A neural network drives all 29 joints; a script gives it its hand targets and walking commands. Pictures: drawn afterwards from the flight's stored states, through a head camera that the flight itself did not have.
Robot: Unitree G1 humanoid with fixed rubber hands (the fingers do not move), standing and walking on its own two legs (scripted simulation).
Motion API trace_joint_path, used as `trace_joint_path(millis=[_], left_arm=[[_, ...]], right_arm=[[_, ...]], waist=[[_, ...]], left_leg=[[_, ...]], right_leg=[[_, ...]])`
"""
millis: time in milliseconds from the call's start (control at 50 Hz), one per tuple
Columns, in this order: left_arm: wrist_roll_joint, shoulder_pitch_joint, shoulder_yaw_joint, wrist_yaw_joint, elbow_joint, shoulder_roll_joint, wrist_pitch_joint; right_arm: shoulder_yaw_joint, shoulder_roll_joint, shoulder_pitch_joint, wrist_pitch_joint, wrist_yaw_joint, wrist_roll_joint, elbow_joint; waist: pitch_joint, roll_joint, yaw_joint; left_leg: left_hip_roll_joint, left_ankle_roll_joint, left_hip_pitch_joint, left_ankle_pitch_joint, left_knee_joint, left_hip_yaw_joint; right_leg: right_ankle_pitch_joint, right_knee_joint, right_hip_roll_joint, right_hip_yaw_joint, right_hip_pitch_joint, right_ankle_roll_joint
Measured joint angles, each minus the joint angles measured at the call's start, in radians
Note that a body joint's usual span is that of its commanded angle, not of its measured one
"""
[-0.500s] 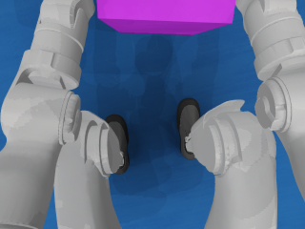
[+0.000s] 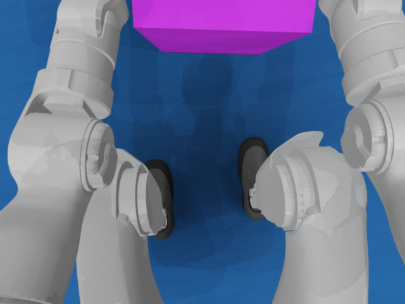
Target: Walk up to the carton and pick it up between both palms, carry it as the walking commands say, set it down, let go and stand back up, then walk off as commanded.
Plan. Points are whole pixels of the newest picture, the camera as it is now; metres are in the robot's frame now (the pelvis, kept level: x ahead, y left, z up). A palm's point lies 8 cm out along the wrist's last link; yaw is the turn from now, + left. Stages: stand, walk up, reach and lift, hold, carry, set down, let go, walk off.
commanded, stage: reach and lift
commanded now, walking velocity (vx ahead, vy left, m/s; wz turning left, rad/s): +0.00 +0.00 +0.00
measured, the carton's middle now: out of the picture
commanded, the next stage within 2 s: none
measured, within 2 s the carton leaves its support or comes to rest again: leaves its support in 0.26 s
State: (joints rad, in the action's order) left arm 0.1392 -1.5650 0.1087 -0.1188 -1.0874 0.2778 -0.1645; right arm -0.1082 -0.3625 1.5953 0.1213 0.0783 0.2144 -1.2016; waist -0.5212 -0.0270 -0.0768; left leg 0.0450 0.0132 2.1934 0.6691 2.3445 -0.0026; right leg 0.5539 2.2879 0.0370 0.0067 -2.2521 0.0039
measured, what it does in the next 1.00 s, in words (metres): rises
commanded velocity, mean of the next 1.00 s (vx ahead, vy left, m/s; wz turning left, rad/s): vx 0.00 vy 0.00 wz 0.00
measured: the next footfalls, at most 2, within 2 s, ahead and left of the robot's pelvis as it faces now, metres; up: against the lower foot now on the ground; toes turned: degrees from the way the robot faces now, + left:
none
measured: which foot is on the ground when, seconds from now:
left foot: down 0.00-1.00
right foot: down 0.00-1.00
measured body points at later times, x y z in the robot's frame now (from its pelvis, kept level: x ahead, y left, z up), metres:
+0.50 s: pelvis +0.00 +0.00 +0.02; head +0.36 -0.03 +0.26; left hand +0.59 +0.08 -0.13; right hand +0.56 -0.21 -0.14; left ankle +0.10 +0.12 -0.31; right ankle +0.12 -0.13 -0.31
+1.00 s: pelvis -0.01 +0.00 +0.06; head +0.36 -0.04 +0.30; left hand +0.58 +0.09 -0.07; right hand +0.56 -0.20 -0.08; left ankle +0.10 +0.12 -0.31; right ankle +0.12 -0.13 -0.31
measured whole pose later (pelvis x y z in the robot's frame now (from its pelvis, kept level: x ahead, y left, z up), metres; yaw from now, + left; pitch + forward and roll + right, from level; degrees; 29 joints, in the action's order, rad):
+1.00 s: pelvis -0.01 +0.00 +0.06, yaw +1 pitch +29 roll +1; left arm -0.03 -1.45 0.35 -0.12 -0.68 0.17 -0.36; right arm -0.30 -0.23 1.50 0.36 0.15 0.00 -0.77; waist -0.52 -0.05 -0.09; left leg 0.06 0.03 2.02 0.64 2.16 -0.01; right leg 0.54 2.12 -0.01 0.04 -2.07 -0.02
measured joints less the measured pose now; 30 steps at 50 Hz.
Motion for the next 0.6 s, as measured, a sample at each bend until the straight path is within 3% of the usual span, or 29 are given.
trace_joint_path(millis=[200, 260, 340, 600], left_arm=[[-0.006, 0.004, 0.006, -0.004, 0.034, -0.005, -0.04], [0.009, 0.012, -0.009, -0.03, 0.065, -0.005, -0.054], [0.001, 0.022, 0.007, -0.074, 0.113, -0.026, -0.065], [-0.084, 0.075, 0.151, -0.037, 0.243, -0.067, -0.108]], right_arm=[[-0.01, -0.009, -0.011, 0.054, -0.019, -0.029, 0.047], [0.003, 0.0, -0.028, 0.072, 0.016, -0.022, 0.088], [-0.013, 0.028, -0.058, 0.091, 0.099, -0.018, 0.155], [-0.094, 0.072, -0.079, 0.159, 0.093, -0.101, 0.281]], waist=[[0.0, -0.01, -0.004], [-0.002, -0.011, -0.01], [-0.002, -0.016, -0.015], [-0.003, -0.029, -0.013]], left_leg=[[0.008, -0.005, 0.003, 0.002, 0.007, 0.001], [0.014, -0.004, -0.006, 0.004, 0.001, 0.0], [0.022, 0.001, -0.031, 0.008, -0.011, -0.005], [0.015, 0.009, -0.101, -0.008, -0.084, 0.003]], right_leg=[[0.009, 0.007, 0.002, 0.004, 0.004, -0.007], [0.016, 0.002, -0.006, 0.009, 0.016, -0.017], [0.027, -0.008, -0.029, 0.021, 0.045, -0.037], [0.006, -0.068, -0.048, 0.036, 0.099, -0.033]])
